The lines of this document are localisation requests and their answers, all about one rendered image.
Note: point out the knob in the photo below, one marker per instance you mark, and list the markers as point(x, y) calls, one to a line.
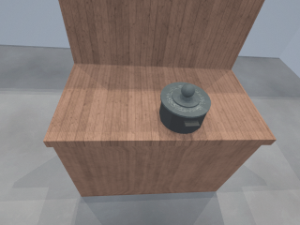
point(188, 90)

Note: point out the pot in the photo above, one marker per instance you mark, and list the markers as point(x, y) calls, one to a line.
point(177, 123)

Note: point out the table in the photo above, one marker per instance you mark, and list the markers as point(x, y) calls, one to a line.
point(106, 128)

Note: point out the lid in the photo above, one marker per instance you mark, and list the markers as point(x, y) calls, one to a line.
point(188, 107)

